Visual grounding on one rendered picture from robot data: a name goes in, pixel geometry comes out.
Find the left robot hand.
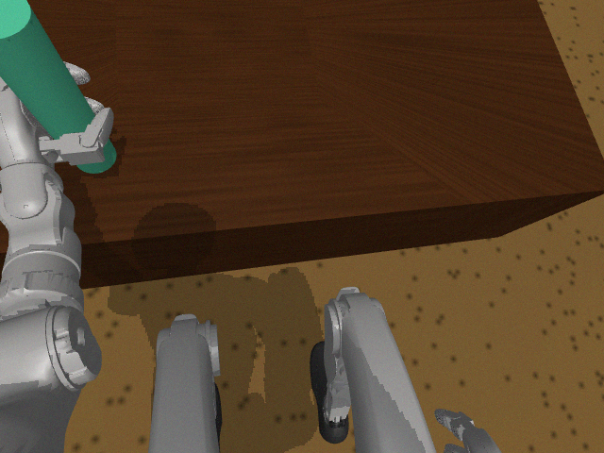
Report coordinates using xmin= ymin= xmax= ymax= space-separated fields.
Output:
xmin=0 ymin=61 xmax=114 ymax=171

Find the right robot hand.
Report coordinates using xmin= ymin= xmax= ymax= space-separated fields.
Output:
xmin=434 ymin=409 xmax=502 ymax=453

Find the left robot arm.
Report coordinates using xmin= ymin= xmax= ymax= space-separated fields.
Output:
xmin=0 ymin=162 xmax=102 ymax=453

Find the can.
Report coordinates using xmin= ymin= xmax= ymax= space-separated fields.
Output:
xmin=0 ymin=0 xmax=116 ymax=174

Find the right robot foot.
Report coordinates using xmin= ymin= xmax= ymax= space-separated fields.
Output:
xmin=310 ymin=341 xmax=349 ymax=444

